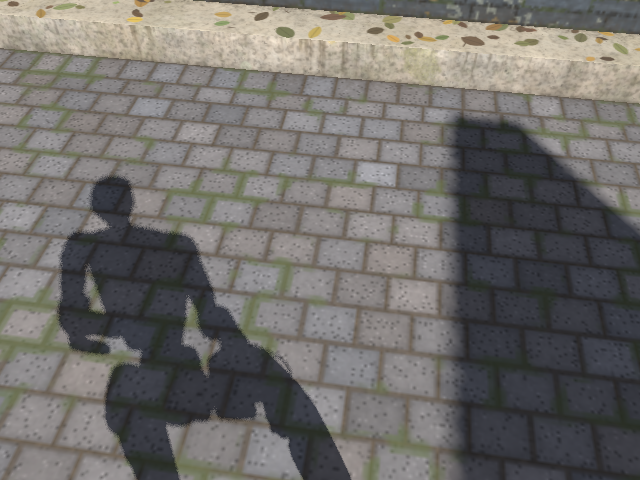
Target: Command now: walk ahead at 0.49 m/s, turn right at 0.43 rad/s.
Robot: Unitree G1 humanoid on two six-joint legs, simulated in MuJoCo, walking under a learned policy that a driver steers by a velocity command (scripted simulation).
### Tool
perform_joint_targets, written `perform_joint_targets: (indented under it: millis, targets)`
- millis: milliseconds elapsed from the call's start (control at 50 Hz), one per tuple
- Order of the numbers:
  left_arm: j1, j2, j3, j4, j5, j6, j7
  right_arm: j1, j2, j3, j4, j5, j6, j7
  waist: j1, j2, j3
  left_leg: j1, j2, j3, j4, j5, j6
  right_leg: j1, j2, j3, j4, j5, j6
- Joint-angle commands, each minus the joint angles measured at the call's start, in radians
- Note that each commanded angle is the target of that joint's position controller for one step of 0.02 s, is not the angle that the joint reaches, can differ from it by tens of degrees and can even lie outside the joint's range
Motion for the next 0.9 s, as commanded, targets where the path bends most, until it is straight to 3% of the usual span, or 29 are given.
perform_joint_targets:
  millis: [20,100,140,160,180,200,220,240,260,280,300,320,380,440,520,580,640,660,700,720,740,760,780,800,820,840,860,900]
  targets:
    - [-0.097,-0.012,-0.017,-0.081,-0.002,0.000,-0.029,-0.027,-0.145,-0.030,-0.055,0.010,-0.010,-0.013,0.010,0.085,0.112,-0.022,0.299,-0.119,-0.204,0.364,0.122,-0.001,-0.014,-0.045,-0.113,0.074,-0.019]
    - [-0.198,-0.002,-0.019,-0.146,-0.003,0.003,-0.058,0.018,-0.179,-0.048,-0.044,0.020,0.010,-0.010,-0.003,0.092,0.133,0.125,0.337,-0.054,-0.149,0.441,0.089,0.007,-0.001,-0.114,-0.207,-0.098,-0.059]
    - [-0.161,0.032,-0.004,-0.158,0.005,0.006,-0.069,-0.004,-0.222,-0.062,-0.059,0.024,0.019,-0.010,0.033,0.135,0.078,0.139,0.324,0.007,-0.014,0.777,0.066,0.174,0.069,-0.203,-0.241,-0.231,-0.095]
    - [-0.066,0.061,0.014,-0.142,0.008,0.007,-0.072,-0.011,-0.244,-0.067,-0.065,0.027,0.025,-0.010,0.089,0.147,0.011,0.129,0.310,0.035,0.138,0.936,0.053,0.328,0.117,-0.239,-0.267,-0.252,-0.118]
    - [0.121,0.117,0.046,-0.089,0.002,0.011,-0.067,-0.011,-0.232,-0.061,-0.071,0.023,0.026,-0.011,0.176,0.129,-0.086,0.024,0.276,0.055,0.365,0.953,0.024,0.609,0.159,-0.234,-0.315,-0.200,-0.155]
    - [0.279,0.234,0.083,-0.052,-0.006,0.017,-0.045,-0.014,-0.188,-0.046,-0.109,-0.008,0.015,-0.011,0.211,-0.047,-0.185,-0.291,0.210,0.068,0.740,0.523,-0.029,0.942,-0.025,0.088,-0.330,-0.106,-0.230]
    - [0.301,0.296,0.079,-0.062,-0.006,0.009,-0.046,0.022,-0.084,-0.008,-0.165,-0.003,-0.034,0.019,0.132,-0.247,-0.354,-0.654,-0.008,-0.130,1.064,-0.205,-0.067,1.239,-0.245,0.683,-0.570,-0.335,-0.420]
    - [0.356,0.220,0.058,-0.059,0.019,0.009,-0.042,-0.111,-0.166,-0.032,-0.182,0.030,-0.078,0.035,0.201,-0.112,-0.350,-0.794,0.025,-0.273,1.096,-0.173,-0.035,1.270,-0.239,0.692,-0.641,-0.389,-0.370]
    - [0.295,0.175,0.048,-0.057,0.024,0.002,-0.033,-0.178,-0.178,-0.037,-0.199,0.047,-0.088,0.034,0.183,-0.080,-0.218,-0.853,0.064,-0.256,1.047,-0.101,-0.010,1.159,-0.206,0.530,-0.623,-0.280,-0.325]
    - [0.180,0.145,0.039,-0.084,0.013,-0.008,-0.033,-0.192,-0.165,-0.037,-0.195,0.029,-0.085,0.018,0.118,0.047,-0.121,-0.770,0.112,-0.259,0.933,-0.029,-0.009,0.954,-0.162,0.401,-0.623,-0.131,-0.293]
    - [0.100,0.113,0.029,-0.098,0.013,-0.019,-0.037,-0.172,-0.178,-0.052,-0.186,0.013,-0.068,0.005,0.062,0.053,-0.085,-0.653,0.146,-0.262,0.826,0.008,-0.009,0.786,-0.124,0.301,-0.631,-0.028,-0.262]
    - [0.073,0.097,0.024,-0.106,0.016,-0.024,-0.037,-0.154,-0.175,-0.057,-0.189,0.011,-0.048,0.002,0.031,0.040,-0.072,-0.571,0.159,-0.265,0.775,0.022,-0.012,0.691,-0.098,0.266,-0.650,0.004,-0.250]
    - [0.113,0.122,0.029,-0.093,0.001,-0.036,-0.022,-0.195,-0.136,-0.058,-0.226,-0.009,-0.015,-0.003,0.016,0.035,-0.045,-0.528,0.129,-0.238,0.619,0.110,-0.046,0.576,-0.061,0.202,-0.685,0.056,-0.250]
    - [0.177,0.138,0.035,-0.070,-0.005,-0.034,-0.002,-0.340,-0.119,-0.049,-0.278,-0.011,-0.016,-0.005,0.058,0.010,-0.005,-0.533,0.085,-0.236,0.377,0.298,-0.065,0.550,-0.022,0.168,-0.691,0.015,-0.221]
    - [0.243,0.108,0.026,-0.019,0.000,-0.044,-0.003,-0.426,-0.101,-0.031,-0.292,0.002,-0.025,0.021,0.111,-0.043,0.031,-0.453,0.068,-0.208,0.177,0.524,-0.027,0.560,-0.019,0.120,-0.711,-0.072,-0.163]
    - [0.294,0.110,0.026,0.018,0.006,-0.048,-0.003,-0.501,-0.126,-0.026,-0.321,0.013,-0.030,0.037,0.142,-0.031,0.067,-0.556,0.077,-0.209,0.133,0.477,0.007,0.720,-0.076,0.141,-0.680,-0.033,-0.164]
    - [0.344,0.122,0.028,0.048,0.018,-0.033,0.010,-0.555,-0.126,-0.015,-0.354,0.020,-0.046,0.064,0.161,-0.014,0.074,-0.666,0.065,-0.186,0.115,0.328,0.049,0.914,-0.134,0.134,-0.611,0.172,-0.158]
    - [0.337,0.125,0.028,0.050,0.021,-0.029,0.012,-0.544,-0.126,-0.014,-0.355,0.023,-0.049,0.073,0.151,-0.021,0.064,-0.643,0.051,-0.169,0.106,0.281,0.064,0.937,-0.135,0.114,-0.580,0.277,-0.151]
    - [0.289,0.145,0.029,0.040,0.022,-0.026,0.010,-0.437,-0.148,-0.025,-0.330,0.023,-0.048,0.079,0.085,-0.052,-0.018,-0.422,-0.018,-0.109,0.098,0.223,0.102,0.910,-0.111,0.056,-0.476,0.645,-0.129]
    - [0.250,0.154,0.028,0.032,0.022,-0.024,0.007,-0.302,-0.176,-0.041,-0.294,0.021,-0.045,0.076,0.008,-0.046,-0.088,-0.231,-0.042,-0.103,0.072,0.271,0.135,0.864,-0.079,0.017,-0.350,0.774,-0.110]
    - [0.195,0.154,0.023,0.012,0.027,-0.031,0.004,-0.116,-0.220,-0.059,-0.250,0.014,-0.039,0.070,-0.084,-0.015,-0.186,0.059,0.044,-0.226,0.091,0.343,0.196,0.691,-0.047,-0.006,-0.144,0.667,-0.080]
    - [0.258,0.084,0.002,-0.007,0.035,-0.054,-0.007,0.022,-0.304,-0.081,-0.237,0.004,-0.030,0.064,-0.083,0.201,-0.312,0.449,0.276,-0.625,0.079,0.326,0.356,0.302,0.108,-0.075,0.257,0.137,0.014]
    - [0.287,0.072,-0.012,-0.002,0.031,-0.077,-0.019,0.038,-0.258,-0.065,-0.212,0.025,-0.014,0.060,-0.061,0.305,-0.338,0.547,0.367,-0.905,-0.049,0.224,0.410,0.090,0.172,-0.013,0.423,-0.561,0.032]
    - [0.212,0.138,0.002,-0.030,0.004,-0.096,-0.028,-0.031,-0.208,-0.054,-0.231,0.034,-0.005,0.051,-0.063,0.222,-0.202,0.455,0.330,-0.830,-0.084,0.068,0.357,-0.018,0.103,0.034,0.456,-0.513,0.016]
    - [0.130,0.143,0.002,-0.051,-0.003,-0.103,-0.027,-0.101,-0.185,-0.048,-0.261,0.025,-0.002,0.047,-0.049,0.126,-0.095,0.306,0.290,-0.718,-0.116,0.080,0.321,-0.024,0.062,0.011,0.407,-0.436,0.013]
    - [0.092,0.132,0.004,-0.062,0.018,-0.105,-0.021,-0.145,-0.169,-0.041,-0.270,0.020,-0.003,0.048,-0.015,0.048,-0.019,0.160,0.253,-0.652,-0.149,0.158,0.300,0.011,0.037,-0.009,0.313,-0.386,0.017]
    - [0.087,0.132,0.012,-0.072,0.038,-0.100,-0.013,-0.160,-0.158,-0.034,-0.277,0.016,-0.008,0.045,0.017,0.037,-0.003,0.073,0.224,-0.606,-0.169,0.255,0.285,0.072,0.013,-0.016,0.242,-0.354,0.026]
    - [0.102,0.101,0.011,-0.089,0.043,-0.086,-0.004,-0.154,-0.170,-0.036,-0.282,0.017,-0.006,0.039,0.052,0.077,0.002,-0.018,0.195,-0.566,-0.189,0.349,0.287,0.126,0.003,-0.032,0.146,-0.348,0.049]
Next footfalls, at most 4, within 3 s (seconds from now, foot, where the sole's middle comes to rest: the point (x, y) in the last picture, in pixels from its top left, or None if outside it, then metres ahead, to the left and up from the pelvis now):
0.18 right None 0.27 -0.16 -0.77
0.74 left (352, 440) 0.61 -0.07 -0.77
1.20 right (436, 339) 0.86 -0.30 -0.77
1.66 left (318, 278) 1.06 -0.02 -0.77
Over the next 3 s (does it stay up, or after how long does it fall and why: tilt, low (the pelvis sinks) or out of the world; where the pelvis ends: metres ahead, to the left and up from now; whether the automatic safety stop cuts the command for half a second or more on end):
stays up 0.99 -0.13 0.00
